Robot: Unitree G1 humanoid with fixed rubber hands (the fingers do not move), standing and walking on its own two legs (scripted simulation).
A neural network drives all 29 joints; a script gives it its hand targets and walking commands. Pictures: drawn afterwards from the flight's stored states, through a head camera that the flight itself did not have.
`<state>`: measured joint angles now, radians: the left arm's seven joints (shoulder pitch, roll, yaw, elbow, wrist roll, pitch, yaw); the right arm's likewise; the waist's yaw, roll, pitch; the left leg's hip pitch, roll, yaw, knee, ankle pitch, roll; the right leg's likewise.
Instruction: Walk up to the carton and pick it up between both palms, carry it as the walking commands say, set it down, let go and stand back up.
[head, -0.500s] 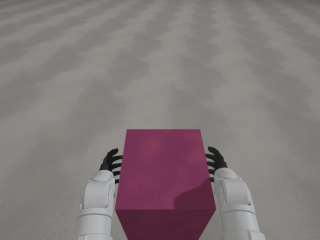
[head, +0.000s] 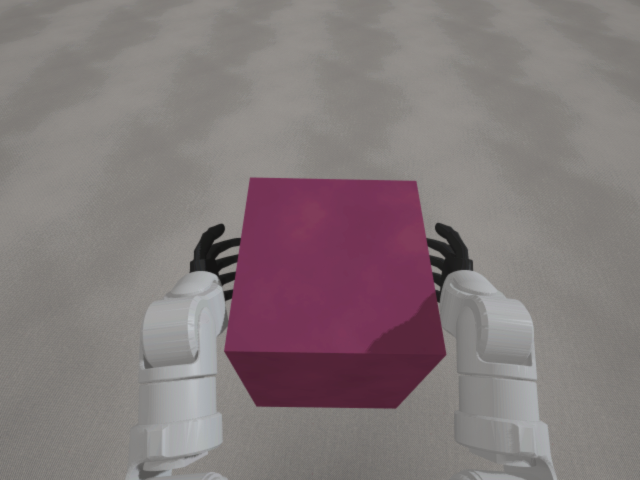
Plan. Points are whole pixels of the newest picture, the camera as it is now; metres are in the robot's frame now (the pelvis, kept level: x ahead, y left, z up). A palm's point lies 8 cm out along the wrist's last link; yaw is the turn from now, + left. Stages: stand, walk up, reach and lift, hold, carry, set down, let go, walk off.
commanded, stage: carry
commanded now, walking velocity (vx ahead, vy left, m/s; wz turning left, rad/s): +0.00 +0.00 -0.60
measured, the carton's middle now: (329, 303) +0.35 -0.01 +0.04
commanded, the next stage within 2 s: none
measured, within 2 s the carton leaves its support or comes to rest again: neither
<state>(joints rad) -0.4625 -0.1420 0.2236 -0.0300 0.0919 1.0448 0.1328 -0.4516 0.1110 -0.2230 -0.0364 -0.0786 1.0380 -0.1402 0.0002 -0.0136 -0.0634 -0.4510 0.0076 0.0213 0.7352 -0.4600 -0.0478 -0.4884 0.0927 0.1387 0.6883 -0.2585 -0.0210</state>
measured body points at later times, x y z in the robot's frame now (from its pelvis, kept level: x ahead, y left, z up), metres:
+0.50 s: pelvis -0.02 -0.02 +0.00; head +0.02 -0.04 +0.45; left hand +0.35 -0.02 +0.08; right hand +0.24 -0.29 +0.08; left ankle +0.01 +0.11 -0.67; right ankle -0.02 -0.12 -0.72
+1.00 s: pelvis -0.06 -0.02 +0.00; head -0.05 -0.03 +0.45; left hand +0.30 -0.12 +0.11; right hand +0.12 -0.35 +0.10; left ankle +0.02 +0.10 -0.71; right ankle -0.11 -0.10 -0.72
